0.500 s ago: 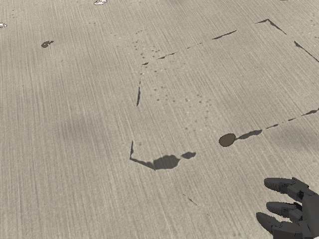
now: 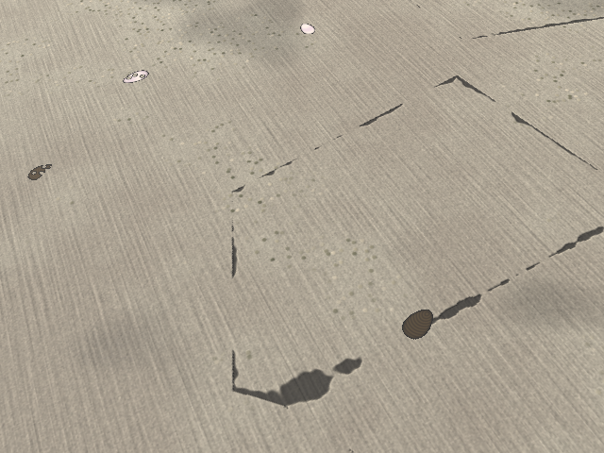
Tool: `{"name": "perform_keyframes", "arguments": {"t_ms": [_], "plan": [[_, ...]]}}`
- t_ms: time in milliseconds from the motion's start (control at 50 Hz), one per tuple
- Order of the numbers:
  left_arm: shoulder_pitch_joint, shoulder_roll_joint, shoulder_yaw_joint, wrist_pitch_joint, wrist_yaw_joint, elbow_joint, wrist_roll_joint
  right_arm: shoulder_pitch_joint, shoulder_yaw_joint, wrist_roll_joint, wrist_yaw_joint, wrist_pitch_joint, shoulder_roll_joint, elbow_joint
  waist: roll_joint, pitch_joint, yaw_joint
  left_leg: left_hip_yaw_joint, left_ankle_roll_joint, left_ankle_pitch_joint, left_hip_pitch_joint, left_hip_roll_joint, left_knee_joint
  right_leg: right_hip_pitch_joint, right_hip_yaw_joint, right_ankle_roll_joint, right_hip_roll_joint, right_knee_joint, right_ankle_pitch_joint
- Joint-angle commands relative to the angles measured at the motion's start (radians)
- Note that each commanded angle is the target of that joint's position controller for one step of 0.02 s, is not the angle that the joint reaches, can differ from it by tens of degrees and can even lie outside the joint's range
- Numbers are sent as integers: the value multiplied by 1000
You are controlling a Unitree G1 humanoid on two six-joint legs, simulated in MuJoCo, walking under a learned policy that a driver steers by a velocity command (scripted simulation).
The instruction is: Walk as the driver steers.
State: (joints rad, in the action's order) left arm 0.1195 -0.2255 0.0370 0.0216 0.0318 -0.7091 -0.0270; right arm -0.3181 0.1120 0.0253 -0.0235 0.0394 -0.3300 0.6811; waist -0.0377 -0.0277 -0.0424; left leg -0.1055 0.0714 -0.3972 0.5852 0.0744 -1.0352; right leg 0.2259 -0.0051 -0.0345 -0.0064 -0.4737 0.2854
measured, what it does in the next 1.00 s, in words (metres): walks ahead, turning left: left foot, then right foot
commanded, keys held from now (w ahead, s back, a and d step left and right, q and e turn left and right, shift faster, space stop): q+shift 0.50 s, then shift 0.02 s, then e+shift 0.48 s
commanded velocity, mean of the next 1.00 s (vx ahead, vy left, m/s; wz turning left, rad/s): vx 0.01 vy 0.00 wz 0.34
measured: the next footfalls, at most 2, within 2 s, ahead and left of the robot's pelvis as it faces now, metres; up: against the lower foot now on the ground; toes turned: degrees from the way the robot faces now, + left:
left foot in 0.26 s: +0.08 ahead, +0.17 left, +0.00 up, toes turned +17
right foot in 0.66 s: +0.21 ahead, -0.02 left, +0.00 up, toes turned +35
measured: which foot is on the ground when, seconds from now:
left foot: up 0.00-0.24, down 0.26-0.72, up 0.74-1.00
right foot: down 0.00-0.26, up 0.28-0.64, down 0.66-1.00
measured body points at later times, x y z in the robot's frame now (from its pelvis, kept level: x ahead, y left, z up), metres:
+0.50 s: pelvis +0.05 +0.06 +0.00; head +0.10 +0.09 +0.44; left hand +0.08 +0.39 -0.10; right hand +0.33 -0.14 -0.08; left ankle +0.04 +0.16 -0.74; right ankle +0.15 -0.07 -0.69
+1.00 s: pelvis +0.09 +0.06 +0.00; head +0.13 +0.08 +0.45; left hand +0.12 +0.38 -0.10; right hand +0.34 -0.15 -0.09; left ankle +0.04 +0.16 -0.73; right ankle +0.18 -0.04 -0.74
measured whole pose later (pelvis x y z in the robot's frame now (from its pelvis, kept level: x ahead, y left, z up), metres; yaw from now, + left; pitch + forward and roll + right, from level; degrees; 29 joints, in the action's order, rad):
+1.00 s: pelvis +0.09 +0.06 +0.00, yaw +18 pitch +2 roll +1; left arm 0.19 -0.32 0.10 0.06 0.04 -0.67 0.04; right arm -0.14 0.08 0.02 -0.01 -0.01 -0.30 0.68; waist 0.02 -0.05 0.02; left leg -0.12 0.04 -0.37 0.25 0.10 -0.52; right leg 0.34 0.29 0.01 -0.10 -0.48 0.17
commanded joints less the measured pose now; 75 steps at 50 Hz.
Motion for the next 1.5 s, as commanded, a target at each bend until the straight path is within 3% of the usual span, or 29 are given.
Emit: {"name": "perform_keyframes", "arguments": {"t_ms": [20,120,240,260,280,300,320,360,380,420,520,600,640,660,680,700,740,780,900,1000,1020,1040,1060,1100,1160,1240,1360,1460,1500], "plan": [[-81,-130,36,-18,15,74,17,16,13,-2,-1,3,-57,-90,151,57,22,49,46,57,161,-90,-160,-160,76,-157,251,120,-591],[6,-198,64,12,18,41,19,146,-26,2,50,-6,-5,-176,169,70,96,131,32,107,73,-147,152,-223,-9,-163,282,90,-606],[-23,-215,83,-21,-16,17,67,24,11,-2,50,14,-74,-160,148,110,-1,212,-98,221,-280,-66,495,-117,-139,-54,286,-155,-663],[23,-192,80,-35,-26,5,56,-76,41,-9,27,12,-147,-138,23,163,-46,103,-164,531,-518,-83,581,46,-188,25,212,-373,-527],[15,-107,52,-47,-36,67,-10,-95,73,-13,8,6,-314,-157,-332,203,0,-339,-347,1109,-782,-367,543,446,-193,127,38,-724,323],[-40,-148,51,-56,-40,76,-8,-81,60,-51,23,-16,-283,-189,-250,390,-61,-522,-505,976,-810,-466,603,514,68,127,-24,-882,429],[-99,-189,61,-56,-38,80,24,-28,46,-46,34,-30,-237,-185,-124,315,-61,-415,-463,866,-750,-424,627,535,111,104,9,-886,363],[-86,-184,62,-47,-17,67,18,99,26,6,20,-23,-166,-184,-19,170,17,-298,-339,626,-585,-305,648,521,115,86,44,-706,209],[-68,-190,64,-39,-12,61,16,157,20,9,9,-12,-157,-199,-31,142,49,-263,-313,582,-490,-269,664,453,110,90,39,-618,159],[-39,-169,59,-35,-19,41,18,185,25,-11,-4,1,-171,-212,-47,142,63,-256,-307,569,-418,-233,672,368,94,112,-11,-507,104],[-22,-158,49,-32,-22,27,22,189,29,-8,-20,9,-187,-197,-93,158,52,-308,-274,357,-341,-198,660,253,119,122,-51,-305,9],[10,-169,46,-35,-34,26,20,190,-12,-30,-8,6,-108,-176,-136,180,30,-287,-257,413,-308,-224,590,129,72,97,5,-250,-16],[32,-102,22,-47,-50,25,6,197,-57,-40,2,-4,-4,-148,-112,173,58,-237,-201,289,-266,-183,566,-33,58,62,26,-31,-158],[-2,-109,15,-50,-53,38,-12,122,-68,-57,6,-12,27,-113,-49,138,21,-181,-149,169,-263,-121,534,-63,148,30,65,49,-274],[-61,-183,21,-52,-47,73,-17,15,-57,-76,4,-19,-6,-93,110,92,-74,-90,-92,-10,-286,-27,441,8,308,-37,168,91,-363],[-100,-195,22,-51,-45,67,-13,47,-46,-72,0,-21,-39,-107,223,41,-93,-45,-54,12,-353,-33,459,159,419,-139,218,159,-156],[-55,-222,38,-45,-42,74,20,172,-24,-52,-15,-24,-101,-114,201,-8,-11,-2,-60,79,-363,-33,462,183,429,-112,163,176,-16],[7,-283,62,-40,-30,75,40,186,-20,-44,-19,-22,-79,-117,211,11,17,25,-61,49,-305,-7,435,101,477,-126,160,156,-47],[94,-254,92,-12,2,88,57,213,-20,-14,-4,-57,-23,-101,190,149,72,-43,-28,-135,-106,15,326,-231,617,-193,194,83,-450],[-38,-239,106,39,15,146,84,77,-3,-2,15,-66,-34,-20,173,160,-12,4,-39,190,-438,10,710,-2,532,-86,64,51,-277],[-12,-197,94,41,15,151,79,60,14,-12,10,-59,-90,-9,89,150,4,-99,-84,242,-574,-121,765,159,456,-29,-16,-53,-43],[75,-143,81,37,11,150,66,130,24,-43,6,-47,-175,-40,-197,126,71,-372,-212,336,-615,-356,786,368,269,27,-173,-283,279],[92,-240,108,21,5,147,51,168,15,-85,9,-54,-145,-65,-167,85,75,-417,-298,441,-492,-478,781,395,250,67,-81,-481,313],[132,-280,126,27,-2,100,50,266,-8,-60,-5,-60,-66,-88,-43,37,103,-193,-247,443,-466,-349,741,393,206,96,-34,-608,170],[119,-219,104,36,-13,110,55,236,-18,-41,-27,-51,-62,-79,-70,29,66,-17,-235,649,-514,-285,701,466,126,128,4,-720,51],[18,-188,77,31,-32,181,61,145,-7,-51,-30,-26,-102,-58,-68,42,-5,40,-290,731,-625,-335,711,519,47,165,74,-617,34],[-15,-158,60,39,-49,224,52,166,11,-35,-1,-18,-148,-49,-75,42,-8,168,-290,738,-623,-380,712,417,-27,136,108,-434,16],[-22,-166,74,67,-67,235,60,188,28,1,31,-35,-165,-29,-98,70,20,263,-230,816,-618,-405,614,238,-103,62,65,-228,50],[61,-183,92,70,-63,216,46,193,24,26,33,-40,-160,-12,-74,115,85,303,-178,884,-545,-366,444,27,-107,-3,3,-19,-34]]}}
